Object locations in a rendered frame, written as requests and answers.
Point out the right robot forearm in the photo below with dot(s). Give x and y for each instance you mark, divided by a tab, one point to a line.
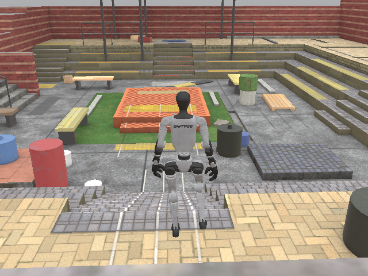
210	155

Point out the left robot hand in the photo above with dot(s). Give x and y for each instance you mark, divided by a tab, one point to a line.
156	168

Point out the robot right upper arm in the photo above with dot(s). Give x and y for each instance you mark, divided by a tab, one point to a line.
203	131

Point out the left robot forearm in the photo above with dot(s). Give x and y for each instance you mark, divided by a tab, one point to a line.
157	154

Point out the humanoid robot head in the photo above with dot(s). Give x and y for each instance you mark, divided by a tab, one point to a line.
183	100

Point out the robot left upper arm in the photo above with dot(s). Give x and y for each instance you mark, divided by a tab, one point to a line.
163	131

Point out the right robot hand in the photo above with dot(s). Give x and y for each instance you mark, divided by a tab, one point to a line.
214	172

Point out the left robot foot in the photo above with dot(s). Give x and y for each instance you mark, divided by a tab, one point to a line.
175	232

